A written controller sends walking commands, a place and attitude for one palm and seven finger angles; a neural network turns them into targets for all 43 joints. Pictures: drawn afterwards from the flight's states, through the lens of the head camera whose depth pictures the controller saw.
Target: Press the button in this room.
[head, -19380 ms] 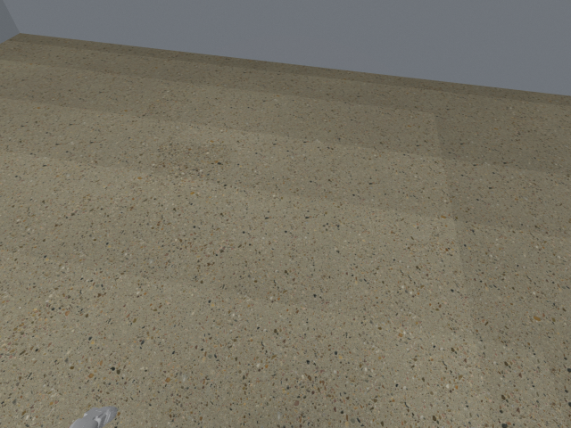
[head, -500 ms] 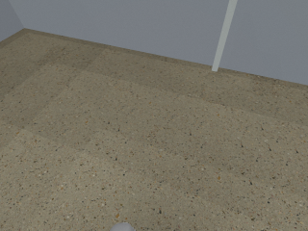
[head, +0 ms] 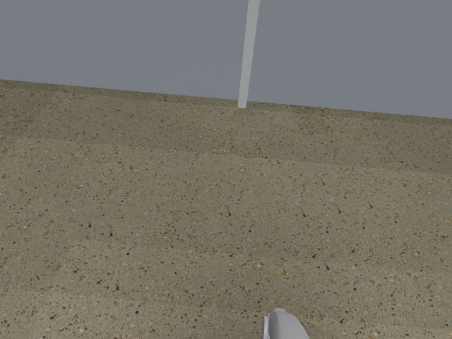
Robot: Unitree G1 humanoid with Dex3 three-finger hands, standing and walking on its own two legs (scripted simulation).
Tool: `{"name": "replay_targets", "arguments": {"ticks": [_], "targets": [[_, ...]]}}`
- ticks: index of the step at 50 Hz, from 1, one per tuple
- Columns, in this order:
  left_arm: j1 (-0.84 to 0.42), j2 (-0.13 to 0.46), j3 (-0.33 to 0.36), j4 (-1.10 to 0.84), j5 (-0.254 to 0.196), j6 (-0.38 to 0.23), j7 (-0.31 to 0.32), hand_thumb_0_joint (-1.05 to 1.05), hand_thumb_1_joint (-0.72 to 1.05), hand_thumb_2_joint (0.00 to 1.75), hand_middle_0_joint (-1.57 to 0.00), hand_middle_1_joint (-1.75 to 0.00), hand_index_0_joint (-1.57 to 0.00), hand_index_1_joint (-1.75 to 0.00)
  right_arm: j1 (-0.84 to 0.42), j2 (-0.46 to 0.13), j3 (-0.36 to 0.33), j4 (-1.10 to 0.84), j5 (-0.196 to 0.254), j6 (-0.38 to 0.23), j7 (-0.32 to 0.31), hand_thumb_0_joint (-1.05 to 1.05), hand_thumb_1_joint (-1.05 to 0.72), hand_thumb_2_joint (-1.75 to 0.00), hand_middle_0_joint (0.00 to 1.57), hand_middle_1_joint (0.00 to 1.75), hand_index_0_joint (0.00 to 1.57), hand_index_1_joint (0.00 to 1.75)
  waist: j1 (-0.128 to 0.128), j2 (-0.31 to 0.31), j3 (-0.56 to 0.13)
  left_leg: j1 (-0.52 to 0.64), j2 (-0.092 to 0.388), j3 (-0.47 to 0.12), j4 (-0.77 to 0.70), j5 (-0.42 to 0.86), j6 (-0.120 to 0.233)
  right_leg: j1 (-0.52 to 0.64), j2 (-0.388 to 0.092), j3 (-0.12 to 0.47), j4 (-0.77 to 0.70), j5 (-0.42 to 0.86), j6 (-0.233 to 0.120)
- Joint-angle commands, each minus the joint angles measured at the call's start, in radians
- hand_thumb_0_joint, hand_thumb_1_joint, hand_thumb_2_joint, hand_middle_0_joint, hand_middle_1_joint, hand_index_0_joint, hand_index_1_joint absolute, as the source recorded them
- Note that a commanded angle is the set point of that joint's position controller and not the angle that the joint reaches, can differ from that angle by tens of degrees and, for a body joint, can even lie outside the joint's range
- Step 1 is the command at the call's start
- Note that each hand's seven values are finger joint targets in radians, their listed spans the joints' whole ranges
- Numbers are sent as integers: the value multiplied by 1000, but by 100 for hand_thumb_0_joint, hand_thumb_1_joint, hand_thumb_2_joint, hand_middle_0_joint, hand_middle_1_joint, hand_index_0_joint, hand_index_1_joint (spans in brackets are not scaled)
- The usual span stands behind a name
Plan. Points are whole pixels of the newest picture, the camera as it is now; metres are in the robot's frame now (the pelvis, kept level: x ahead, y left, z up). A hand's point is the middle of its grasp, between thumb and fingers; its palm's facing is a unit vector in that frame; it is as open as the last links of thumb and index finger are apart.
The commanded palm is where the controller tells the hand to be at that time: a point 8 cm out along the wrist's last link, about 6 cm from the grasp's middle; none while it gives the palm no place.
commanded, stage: turn or walk to find it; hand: left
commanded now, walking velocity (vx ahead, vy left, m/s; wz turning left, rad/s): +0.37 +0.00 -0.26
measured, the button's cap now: out of the picture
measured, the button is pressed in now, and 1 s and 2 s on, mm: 0 0 0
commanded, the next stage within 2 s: stand and wait in 1.04 s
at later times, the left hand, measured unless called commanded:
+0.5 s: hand (174, 258) +0.31 +0.13 -0.16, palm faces -0.05 -0.96 -0.26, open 7.2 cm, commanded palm none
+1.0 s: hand (186, 181) +0.54 +0.14 -0.17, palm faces -0.07 -0.98 -0.18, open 7.3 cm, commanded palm none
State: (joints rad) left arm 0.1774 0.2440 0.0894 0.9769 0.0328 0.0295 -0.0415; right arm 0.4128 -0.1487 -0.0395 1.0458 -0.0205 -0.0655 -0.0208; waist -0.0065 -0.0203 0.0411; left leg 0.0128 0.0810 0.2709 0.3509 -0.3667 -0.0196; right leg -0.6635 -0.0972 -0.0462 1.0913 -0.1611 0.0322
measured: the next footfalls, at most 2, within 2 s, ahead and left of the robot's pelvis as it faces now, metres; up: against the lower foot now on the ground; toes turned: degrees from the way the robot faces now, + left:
right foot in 0.16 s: +0.22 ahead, -0.13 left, +0.00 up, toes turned -12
left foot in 0.70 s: +0.49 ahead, +0.06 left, +0.00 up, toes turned +5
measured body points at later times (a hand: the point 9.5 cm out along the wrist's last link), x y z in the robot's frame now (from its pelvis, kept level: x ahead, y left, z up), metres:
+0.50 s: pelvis +0.24 -0.06 +0.00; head +0.25 -0.08 +0.45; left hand +0.31 +0.18 -0.14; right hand +0.29 -0.30 -0.16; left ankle +0.33 +0.10 -0.68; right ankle +0.19 -0.12 -0.74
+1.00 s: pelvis +0.47 -0.04 +0.00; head +0.48 -0.03 +0.45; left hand +0.54 +0.19 -0.15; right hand +0.41 -0.27 -0.15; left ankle +0.45 +0.06 -0.74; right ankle +0.52 -0.20 -0.65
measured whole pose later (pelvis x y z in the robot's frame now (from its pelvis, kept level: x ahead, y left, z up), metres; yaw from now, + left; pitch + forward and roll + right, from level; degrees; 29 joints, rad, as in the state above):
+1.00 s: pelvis +0.47 -0.04 +0.00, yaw -8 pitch -2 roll +1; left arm 0.22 0.18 0.06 1.05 0.03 0.00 -0.01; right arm 0.36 -0.16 -0.06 1.11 -0.01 -0.06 -0.01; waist 0.01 -0.02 0.05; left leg -0.08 0.03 0.22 0.39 -0.28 0.03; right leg -0.62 -0.15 -0.04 1.09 -0.17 0.04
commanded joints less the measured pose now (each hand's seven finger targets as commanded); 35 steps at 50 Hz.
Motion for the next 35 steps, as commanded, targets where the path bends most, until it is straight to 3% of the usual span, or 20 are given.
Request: {"name": "replay_targets", "arguments": {"ticks": [1,3,4,5,6,7,8,9,10,12,15,17,21,28,30,31,32,33,34,35], "targets": [[-195,-38,-34,-121,-5,-40,-10,0,90,90,-20,-30,-20,-30,105,-138,-29,-6,-14,-21,-2,0,-90,-90,20,30,20,30,-59,158,107,34,240,-93,-97,619,109,-50,15,-88,-290,-23,-26],[-181,-39,-38,-115,-6,-50,-5,0,90,90,-20,-30,-20,-30,119,-157,-31,14,-11,-18,-1,0,-90,-90,20,30,20,30,-44,166,81,47,244,-55,-33,877,103,74,69,-137,-398,-62,-59],[-122,-26,-36,-96,-7,-56,0,0,90,90,-20,-30,-20,-30,110,-175,-36,19,-7,-17,-2,0,-90,-90,20,30,20,30,-15,179,34,65,251,-44,40,1026,97,164,95,-148,-429,-74,-80],[-32,-6,-32,-65,-5,-64,6,0,90,90,-20,-30,-20,-30,98,-195,-38,18,-3,-15,-2,0,-90,-90,20,30,20,30,25,174,-28,80,243,-31,150,1118,80,279,120,-158,-485,-56,-97],[110,29,-23,-19,-2,-72,13,0,90,90,-20,-30,-20,-30,72,-202,-40,13,2,-14,0,0,-90,-90,20,30,20,30,97,148,-101,12,216,-9,320,1074,48,485,133,-160,-566,30,-110],[266,118,1,33,6,-86,23,0,90,90,-20,-30,-20,-30,61,-179,-33,4,13,-15,12,0,-90,-90,20,30,20,30,172,43,-222,-223,181,-6,561,770,14,823,5,-16,-569,127,-149],[372,230,28,67,-2,-94,40,0,90,90,-20,-30,-20,-30,96,-99,-16,-22,25,-15,14,0,-90,-90,20,30,20,30,179,-185,-350,-548,-4,-38,895,-144,-34,1083,-303,448,-589,298,-272],[347,262,32,71,-28,-85,48,0,90,90,-20,-30,-20,-30,35,-110,-16,-51,30,-9,7,0,-90,-90,20,30,20,30,160,-148,-356,-613,-13,-191,1055,-237,-10,1040,-361,544,-682,382,-318],[251,228,29,54,-28,-87,51,0,90,90,-20,-30,-20,-30,15,-112,-18,-33,29,-2,12,0,-90,-90,20,30,20,30,122,-118,-289,-627,35,-259,1102,-121,-2,938,-328,464,-714,266,-287],[133,135,-2,27,-34,-91,53,0,90,90,-20,-30,-20,-30,-54,-104,-23,-34,13,4,15,0,-90,-90,20,30,20,30,77,31,-107,-637,93,-267,1032,8,-5,695,-255,318,-735,281,-234],[33,69,-25,24,-21,-106,52,0,90,90,-20,-30,-20,-30,26,-51,-16,-3,-4,43,17,0,-90,-90,20,30,20,30,-22,-5,-2,-510,105,-240,888,60,-19,398,-180,151,-828,168,-187],[28,55,-30,31,-18,-113,50,0,90,90,-20,-30,-20,-30,52,-39,-16,1,-5,51,22,0,-90,-90,20,30,20,30,-46,-59,-4,-504,97,-222,803,96,-32,374,-136,92,-857,129,-182],[73,39,-30,44,-18,-124,49,0,90,90,-20,-30,-20,-30,-87,-55,-23,-58,-6,44,37,0,-90,-90,20,30,20,30,-19,-112,52,-582,106,-218,642,190,-46,408,-131,96,-892,97,-198],[215,66,-30,94,-16,-127,57,0,90,90,-20,-30,-20,-30,-346,-69,-13,-132,-6,17,56,0,-90,-90,20,30,20,30,61,-84,67,-643,57,-165,362,200,-21,669,-150,103,-827,362,-191],[247,71,-31,111,-14,-122,60,0,90,90,-20,-30,-20,-30,-383,-74,-10,-140,-6,13,57,0,-90,-90,20,30,20,30,67,-82,67,-611,30,-140,310,158,-3,718,-155,102,-792,471,-184],[251,77,-30,114,-13,-121,62,0,90,90,-20,-30,-20,-30,-366,-78,-14,-137,-6,10,54,0,-90,-90,20,30,20,30,52,-67,57,-559,14,-124,276,135,8,722,-157,95,-747,556,-182],[240,82,-30,114,-14,-122,62,0,90,90,-20,-30,-20,-30,-309,-88,-16,-118,-9,7,48,0,-90,-90,20,30,20,30,16,-63,29,-462,-17,-95,237,139,20,710,-144,70,-667,675,-171],[224,86,-31,113,-17,-123,63,0,90,90,-20,-30,-20,-30,-189,-109,-23,-78,-12,2,39,0,-90,-90,20,30,20,30,-43,-50,-45,-287,-46,-84,183,188,35,668,-116,35,-523,743,-143],[209,77,-33,101,-24,-125,61,0,90,90,-20,-30,-20,-30,-34,-166,-40,-36,-18,-4,31,0,-90,-90,20,30,20,30,-109,27,-152,9,18,-159,148,320,70,495,-73,2,-314,616,-100],[240,25,-40,81,-36,-127,51,0,90,90,-20,-30,-20,-30,115,-278,-67,1,-32,-10,22,0,-90,-90,20,30,20,30,-146,247,-293,316,297,-497,152,464,179,199,63,-73,-5,86,-51]]}}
